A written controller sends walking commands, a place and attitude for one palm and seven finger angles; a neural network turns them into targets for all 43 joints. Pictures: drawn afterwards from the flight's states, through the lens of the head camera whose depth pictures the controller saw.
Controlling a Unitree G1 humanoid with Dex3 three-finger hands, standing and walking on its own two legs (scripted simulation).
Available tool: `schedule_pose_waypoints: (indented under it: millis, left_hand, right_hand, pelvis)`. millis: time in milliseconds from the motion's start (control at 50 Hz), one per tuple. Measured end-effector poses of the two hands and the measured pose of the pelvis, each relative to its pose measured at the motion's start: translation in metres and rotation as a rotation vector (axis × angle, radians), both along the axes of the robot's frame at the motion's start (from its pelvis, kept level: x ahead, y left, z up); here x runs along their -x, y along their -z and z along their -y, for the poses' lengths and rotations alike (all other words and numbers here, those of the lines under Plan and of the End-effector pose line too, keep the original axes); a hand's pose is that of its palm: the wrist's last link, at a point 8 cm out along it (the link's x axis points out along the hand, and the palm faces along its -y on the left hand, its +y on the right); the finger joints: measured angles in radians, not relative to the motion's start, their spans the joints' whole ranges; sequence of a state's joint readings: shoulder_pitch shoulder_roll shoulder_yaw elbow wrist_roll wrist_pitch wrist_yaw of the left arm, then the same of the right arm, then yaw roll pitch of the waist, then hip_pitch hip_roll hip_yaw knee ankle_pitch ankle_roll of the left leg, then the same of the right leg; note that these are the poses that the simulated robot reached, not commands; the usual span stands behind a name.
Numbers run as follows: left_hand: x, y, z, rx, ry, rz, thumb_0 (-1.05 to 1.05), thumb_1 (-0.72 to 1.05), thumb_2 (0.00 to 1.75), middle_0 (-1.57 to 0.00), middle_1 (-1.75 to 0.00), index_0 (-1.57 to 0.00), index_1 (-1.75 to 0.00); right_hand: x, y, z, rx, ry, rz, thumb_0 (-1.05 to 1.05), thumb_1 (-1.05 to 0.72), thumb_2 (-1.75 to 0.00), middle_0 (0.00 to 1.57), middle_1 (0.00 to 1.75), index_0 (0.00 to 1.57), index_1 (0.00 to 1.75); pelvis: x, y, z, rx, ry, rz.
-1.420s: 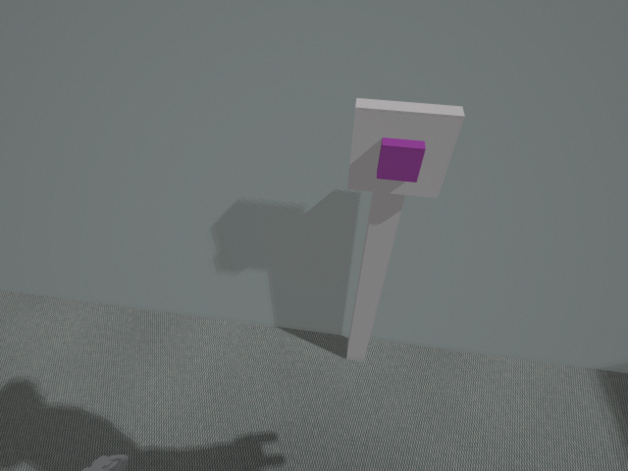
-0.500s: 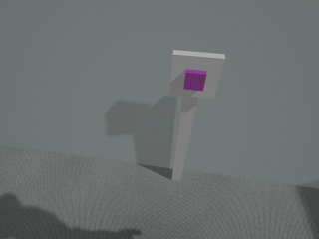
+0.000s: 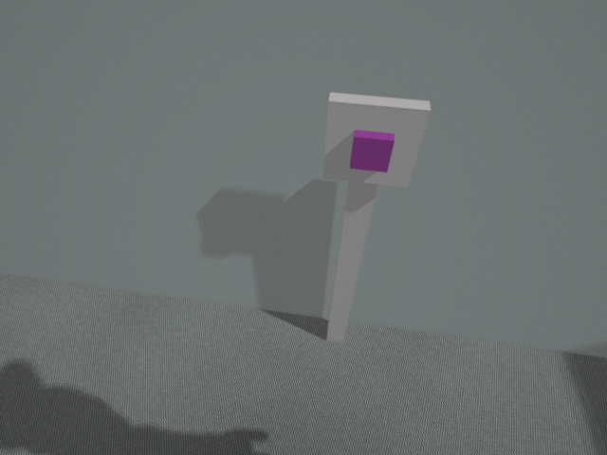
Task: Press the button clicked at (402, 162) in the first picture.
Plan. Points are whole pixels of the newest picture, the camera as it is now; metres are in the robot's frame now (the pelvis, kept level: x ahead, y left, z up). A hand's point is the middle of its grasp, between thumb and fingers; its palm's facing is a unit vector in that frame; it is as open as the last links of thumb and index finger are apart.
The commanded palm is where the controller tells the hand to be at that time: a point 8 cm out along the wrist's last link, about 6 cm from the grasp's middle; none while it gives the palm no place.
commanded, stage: look at it before walking up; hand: left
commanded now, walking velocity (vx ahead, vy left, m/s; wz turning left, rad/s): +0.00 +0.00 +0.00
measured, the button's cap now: (371, 150) +0.59 -0.08 +0.09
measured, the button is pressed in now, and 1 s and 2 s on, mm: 0 0 0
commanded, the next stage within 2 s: walk to a spot facing it in 0.02 s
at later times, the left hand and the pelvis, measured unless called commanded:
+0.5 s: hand out of the picture +0.06 +0.20 -0.18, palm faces -0.14 -0.95 -0.26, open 7.4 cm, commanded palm none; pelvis -0.01 -0.01 -0.02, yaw -10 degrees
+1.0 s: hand out of the picture +0.07 +0.16 -0.18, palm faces -0.18 -0.97 -0.17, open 7.4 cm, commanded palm none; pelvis -0.01 +0.00 -0.01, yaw -13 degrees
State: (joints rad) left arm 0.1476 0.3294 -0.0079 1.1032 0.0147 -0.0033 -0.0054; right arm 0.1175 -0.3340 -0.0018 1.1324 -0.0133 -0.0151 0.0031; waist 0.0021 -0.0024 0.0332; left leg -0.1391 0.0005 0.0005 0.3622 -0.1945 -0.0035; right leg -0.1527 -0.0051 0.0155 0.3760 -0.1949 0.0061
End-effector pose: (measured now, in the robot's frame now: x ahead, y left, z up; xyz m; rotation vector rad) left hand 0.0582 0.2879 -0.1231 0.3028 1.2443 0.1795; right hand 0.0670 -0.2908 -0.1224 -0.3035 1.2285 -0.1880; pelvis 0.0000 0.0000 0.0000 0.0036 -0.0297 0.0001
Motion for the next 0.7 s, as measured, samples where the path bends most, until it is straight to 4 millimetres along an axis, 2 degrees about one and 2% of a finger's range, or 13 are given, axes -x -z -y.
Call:
schedule_pose_waypoints:
  millis: [220,300,380,460,580,620,700]
  left_hand:
    - [-0.008,0.001,0.0,-0.001,0.002,0.002,0.0,0.91,0.9,-0.21,-0.3,-0.2,-0.3]
    - [-0.01,0.006,0.006,0.005,0.015,-0.013,0.0,0.91,0.9,-0.2,-0.3,-0.2,-0.3]
    - [-0.009,0.016,0.019,0.032,0.047,-0.035,0.0,0.91,0.9,-0.2,-0.3,-0.2,-0.3]
    - [-0.007,0.024,0.034,0.054,0.08,-0.052,0.0,0.91,0.9,-0.2,-0.3,-0.2,-0.3]
    - [-0.003,0.029,0.062,0.045,0.123,-0.052,0.0,0.91,0.9,-0.2,-0.3,-0.2,-0.3]
    - [0.003,0.027,0.069,0.041,0.129,-0.056,0.0,0.91,0.9,-0.2,-0.3,-0.2,-0.3]
    - [0.013,0.018,0.08,0.051,0.134,-0.086,0.0,0.91,0.9,-0.21,-0.3,-0.2,-0.3]
  right_hand:
    - [-0.01,-0.001,0.0,0.007,0.006,0.018,0.01,-0.9,-0.9,0.2,0.3,0.2,0.3]
    - [-0.008,0.003,-0.007,-0.003,0.044,0.049,0.01,-0.9,-0.9,0.2,0.3,0.2,0.3]
    - [0.005,0.011,-0.016,-0.031,0.091,0.063,0.01,-0.9,-0.9,0.2,0.3,0.2,0.3]
    - [0.027,0.024,-0.022,-0.066,0.141,0.052,0.01,-0.9,-0.9,0.2,0.3,0.2,0.3]
    - [0.056,0.052,-0.01,-0.118,0.223,0.034,0.01,-0.9,-0.9,0.2,0.3,0.2,0.3]
    - [0.063,0.053,-0.006,-0.12,0.248,0.021,0.01,-0.9,-0.9,0.2,0.3,0.2,0.3]
    - [0.073,0.038,0.0,-0.116,0.279,0.02,0.01,-0.91,-0.9,0.2,0.3,0.2,0.3]
  pelvis:
    - [-0.005,0.0,0.0,0.0,0.017,-0.003]
    - [-0.003,0.004,-0.001,-0.002,0.054,-0.002]
    - [0.002,0.01,0.0,-0.008,0.095,-0.002]
    - [0.01,0.017,0.004,-0.028,0.143,0.0]
    - [0.016,0.032,0.022,-0.031,0.224,0.003]
    - [0.02,0.031,0.026,-0.023,0.23,0.001]
    - [0.024,0.017,0.03,-0.021,0.254,-0.012]
